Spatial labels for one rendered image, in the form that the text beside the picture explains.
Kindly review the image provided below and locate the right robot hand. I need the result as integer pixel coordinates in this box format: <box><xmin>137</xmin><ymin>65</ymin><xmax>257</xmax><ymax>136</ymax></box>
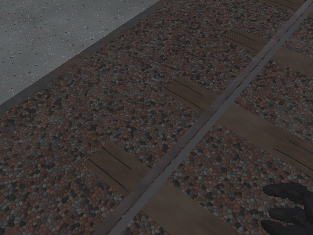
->
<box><xmin>260</xmin><ymin>181</ymin><xmax>313</xmax><ymax>235</ymax></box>

